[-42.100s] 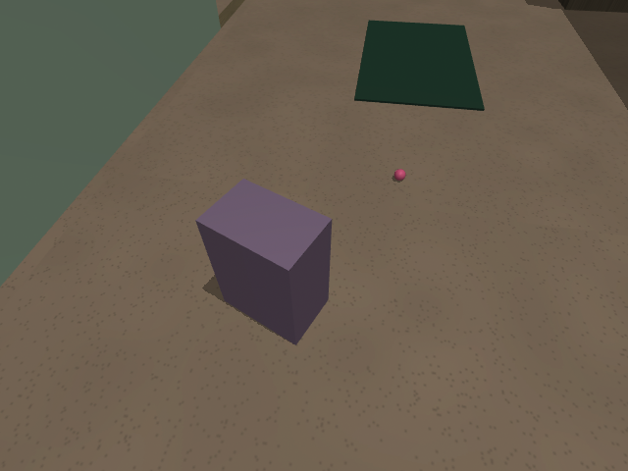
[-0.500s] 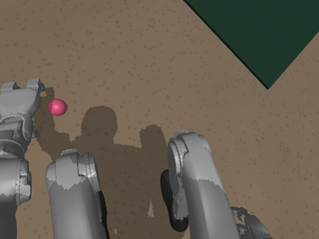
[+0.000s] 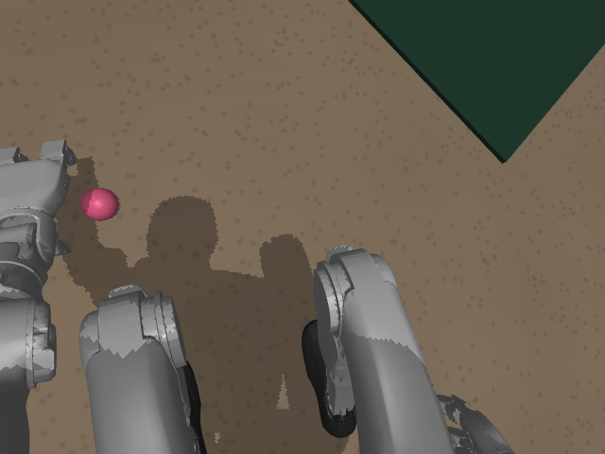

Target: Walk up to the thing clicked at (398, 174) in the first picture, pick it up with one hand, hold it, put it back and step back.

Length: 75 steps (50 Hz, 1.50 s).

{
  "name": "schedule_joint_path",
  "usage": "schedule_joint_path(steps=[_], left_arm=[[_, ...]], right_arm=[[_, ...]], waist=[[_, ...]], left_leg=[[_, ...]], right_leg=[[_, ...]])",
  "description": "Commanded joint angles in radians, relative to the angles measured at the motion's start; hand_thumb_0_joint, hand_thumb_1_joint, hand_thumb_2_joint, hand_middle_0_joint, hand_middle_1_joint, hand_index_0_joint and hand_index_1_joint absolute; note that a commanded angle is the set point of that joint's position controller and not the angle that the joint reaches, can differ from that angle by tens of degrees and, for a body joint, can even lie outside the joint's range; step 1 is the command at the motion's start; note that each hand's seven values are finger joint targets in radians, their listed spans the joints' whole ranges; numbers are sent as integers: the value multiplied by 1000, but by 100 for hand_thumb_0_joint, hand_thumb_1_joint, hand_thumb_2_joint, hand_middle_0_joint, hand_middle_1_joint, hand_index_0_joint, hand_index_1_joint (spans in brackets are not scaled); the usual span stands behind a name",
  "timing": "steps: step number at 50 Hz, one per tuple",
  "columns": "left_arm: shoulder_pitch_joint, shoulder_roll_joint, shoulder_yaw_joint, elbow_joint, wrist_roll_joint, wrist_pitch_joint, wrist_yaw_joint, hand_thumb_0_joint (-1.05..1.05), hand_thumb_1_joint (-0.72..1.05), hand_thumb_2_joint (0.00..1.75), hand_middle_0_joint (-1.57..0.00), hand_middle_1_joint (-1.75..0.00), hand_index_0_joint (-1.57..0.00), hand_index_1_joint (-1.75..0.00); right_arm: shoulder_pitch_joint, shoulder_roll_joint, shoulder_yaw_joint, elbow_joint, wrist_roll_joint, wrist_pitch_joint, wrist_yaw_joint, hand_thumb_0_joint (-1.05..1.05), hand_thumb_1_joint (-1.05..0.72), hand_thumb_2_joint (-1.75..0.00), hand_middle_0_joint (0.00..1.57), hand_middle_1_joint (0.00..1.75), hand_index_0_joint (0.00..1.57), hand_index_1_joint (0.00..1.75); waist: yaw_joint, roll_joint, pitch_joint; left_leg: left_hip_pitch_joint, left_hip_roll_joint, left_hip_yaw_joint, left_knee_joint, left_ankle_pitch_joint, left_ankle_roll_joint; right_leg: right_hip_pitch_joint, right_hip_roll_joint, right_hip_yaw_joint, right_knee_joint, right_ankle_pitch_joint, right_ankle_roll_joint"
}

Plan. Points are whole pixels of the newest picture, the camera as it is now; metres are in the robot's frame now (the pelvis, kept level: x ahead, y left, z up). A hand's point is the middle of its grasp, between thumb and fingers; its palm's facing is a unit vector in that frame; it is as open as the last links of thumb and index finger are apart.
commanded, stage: rise first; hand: left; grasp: from above
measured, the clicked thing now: (99, 204) +0.48 +0.25 -0.29
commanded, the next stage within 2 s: approach in 0.46 s
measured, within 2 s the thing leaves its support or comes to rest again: neither
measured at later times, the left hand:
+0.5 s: hand (47, 220) +0.42 +0.28 -0.18, palm faces -0.45 -0.07 -0.89, open 13.4 cm
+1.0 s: hand (109, 173) +0.49 +0.21 -0.18, palm faces -0.38 -0.06 -0.92, open 13.3 cm
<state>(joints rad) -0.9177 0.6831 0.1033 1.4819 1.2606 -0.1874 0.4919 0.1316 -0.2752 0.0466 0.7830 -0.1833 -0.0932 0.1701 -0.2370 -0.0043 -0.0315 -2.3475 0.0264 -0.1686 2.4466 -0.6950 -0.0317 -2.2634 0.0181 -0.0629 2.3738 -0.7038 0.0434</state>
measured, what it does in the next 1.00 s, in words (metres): stands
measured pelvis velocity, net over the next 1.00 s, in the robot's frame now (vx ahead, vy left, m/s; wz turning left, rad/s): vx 0.00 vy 0.00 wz -0.02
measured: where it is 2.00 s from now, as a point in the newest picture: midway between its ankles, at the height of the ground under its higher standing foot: (262, 417)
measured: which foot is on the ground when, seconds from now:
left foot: down 0.00-1.00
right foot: down 0.00-1.00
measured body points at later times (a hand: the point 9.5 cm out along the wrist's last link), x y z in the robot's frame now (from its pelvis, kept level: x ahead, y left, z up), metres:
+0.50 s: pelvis -0.01 +0.00 +0.00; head +0.22 +0.07 +0.39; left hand +0.44 +0.28 -0.12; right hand +0.06 -0.28 -0.10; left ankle +0.07 +0.14 -0.28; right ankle +0.09 -0.13 -0.28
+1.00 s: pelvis +0.00 +0.00 +0.00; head +0.25 +0.06 +0.37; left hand +0.50 +0.21 -0.13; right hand +0.03 -0.27 -0.10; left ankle +0.07 +0.14 -0.28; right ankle +0.09 -0.13 -0.28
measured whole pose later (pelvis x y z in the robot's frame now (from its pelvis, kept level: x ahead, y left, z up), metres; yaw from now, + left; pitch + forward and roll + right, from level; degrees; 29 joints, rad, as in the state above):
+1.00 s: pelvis +0.00 +0.00 +0.00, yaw -1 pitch +34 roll -8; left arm -1.08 0.63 0.05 1.61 1.28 -0.12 0.57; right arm 0.15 -0.28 0.09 0.77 -0.20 -0.12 0.20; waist -0.32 0.00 -0.03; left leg -2.36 0.03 -0.18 2.45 -0.69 -0.04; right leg -2.28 0.03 -0.07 2.37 -0.69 0.04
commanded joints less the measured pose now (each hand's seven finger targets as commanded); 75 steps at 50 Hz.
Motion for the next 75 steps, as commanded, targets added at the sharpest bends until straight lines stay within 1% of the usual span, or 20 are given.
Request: schedule_joint_path(steps=[1,12,15,18,20,23,31,34,40,43,45,48,57,60,61,62,63,67,70,75], left_arm=[[-274,228,19,-146,-18,7,30,0,-46,94,-19,-88,-18,-90],[-273,199,-9,-124,-18,-13,-4,0,-43,92,-21,-87,-20,-89],[-309,185,-24,-74,-5,-20,5,0,-42,91,-21,-88,-20,-89],[-308,220,1,-113,-2,-28,19,0,-43,91,-22,-87,-20,-88],[-287,186,-18,-66,2,-24,28,0,-41,89,-22,-87,-21,-88],[-322,233,7,-91,8,-23,43,0,-41,90,-21,-88,-20,-89],[-329,213,-3,-78,2,-1,56,0,-40,88,-21,-91,-21,-91],[-423,146,-64,-57,-9,-1,48,0,-40,87,-19,-94,-20,-93],[-509,77,-114,-52,-27,7,56,0,-40,88,-20,-95,-21,-94],[-517,96,-109,13,-1,29,77,0,-42,89,-17,-98,-19,-97],[-490,186,-43,11,16,54,105,0,-43,91,-17,-97,-18,-96],[-441,176,-24,51,18,102,127,0,-44,93,-17,-97,-17,-97],[-322,253,24,10,-62,164,64,0,-46,96,-15,-98,-15,-98],[-317,207,-7,15,-104,132,9,0,-50,94,-11,-101,-12,-100],[-332,239,20,-19,-101,115,-7,0,-50,95,-12,-101,-13,-100],[-402,213,-10,-80,-110,89,-28,0,-49,94,-13,-100,-13,-100],[-395,234,9,-81,-109,70,-40,0,-50,95,-13,-100,-13,-100],[-480,86,-114,-188,-74,-14,-70,0,-52,94,-9,-103,-11,-101],[-449,73,-138,-141,-49,-38,-44,0,-54,100,-9,-104,-9,-103],[-422,120,-103,-30,15,-14,44,0,-47,108,-12,-106,-12,-106]], right_arm=[[205,-246,-81,-14,8,2,-5,0,-90,-90,20,30,20,30],[193,-242,-86,-16,21,9,-11,0,-90,-90,20,30,20,30],[194,-243,-78,-17,17,6,-14,0,-90,-90,20,30,20,30],[191,-245,-77,-14,17,3,-20,0,-90,-90,20,30,20,30],[190,-239,-74,-9,13,-2,-18,0,-90,-90,20,30,20,30],[187,-245,-71,-13,14,-1,-22,0,-90,-90,20,30,20,30],[189,-244,-71,-10,4,-13,-17,0,-90,-90,20,30,20,30],[201,-245,-63,2,-2,-23,-14,0,-90,-90,20,30,20,30],[232,-254,-56,20,-12,-40,-4,0,-90,-90,20,30,20,30],[236,-256,-41,17,-23,-40,10,0,-91,-90,20,30,20,30],[244,-266,-39,-1,-21,-35,13,0,-90,-90,20,30,20,30],[223,-254,-22,-24,-25,-21,30,0,-91,-90,20,30,20,30],[200,-255,-21,-62,16,-7,38,0,-90,-90,20,30,20,30],[202,-242,-26,-43,20,-13,36,0,-91,-90,20,30,20,30],[215,-255,-34,-52,17,-15,32,0,-91,-90,20,30,20,30],[214,-247,-34,-54,18,-16,28,0,-90,-90,20,30,20,30],[222,-255,-44,-42,15,-14,23,0,-91,-90,20,30,20,30],[248,-247,-60,-11,11,-15,9,0,-91,-90,20,30,20,30],[246,-253,-63,-3,12,-14,2,0,-91,-90,20,30,20,30],[237,-267,-49,-2,6,-9,-4,0,-90,-90,20,30,20,30]], waist=[[3,264,-720],[12,266,-691],[-26,208,-623],[4,253,-659],[-8,250,-639],[1,246,-664],[-8,281,-673],[-75,249,-612],[-99,281,-661],[-112,303,-667],[-71,327,-708],[-61,354,-716],[-21,197,-705],[-41,153,-640],[-61,144,-630],[-64,176,-648],[-66,187,-652],[-104,268,-646],[-92,277,-653],[-65,347,-649]], left_leg=[[517,-21,129,-237,210,58],[515,-26,124,-263,165,54],[470,-27,121,-251,132,60],[496,-27,128,-256,150,56],[499,-27,128,-255,147,54],[493,-30,130,-257,147,57],[512,-29,131,-258,140,54],[471,-25,123,-241,109,59],[525,-20,109,-237,147,47],[533,-16,109,-227,181,44],[534,-20,120,-227,219,46],[532,-19,133,-235,248,50],[371,-19,137,-217,197,85],[320,-19,122,-214,144,86],[330,-20,114,-217,123,84],[341,-20,113,-217,107,79],[369,-19,106,-220,95,71],[469,-21,100,-216,100,45],[504,-21,97,-229,118,42],[570,-23,95,-264,203,28]], right_leg=[[366,26,-97,-256,282,-69],[330,25,-98,-259,226,-77],[305,27,-100,-273,202,-72],[327,25,-93,-276,214,-72],[313,24,-97,-270,211,-73],[314,23,-92,-271,209,-74],[293,18,-94,-264,205,-75],[271,25,-98,-279,189,-71],[282,25,-117,-268,226,-71],[300,32,-125,-244,268,-72],[329,27,-118,-240,302,-71],[359,38,-111,-239,338,-73],[468,49,-76,-269,285,-52],[446,49,-67,-275,215,-55],[439,46,-74,-279,188,-55],[427,45,-71,-284,162,-61],[417,44,-75,-284,136,-68],[330,38,-107,-273,159,-79],[311,37,-123,-262,188,-76],[278,32,-143,-226,267,-82]])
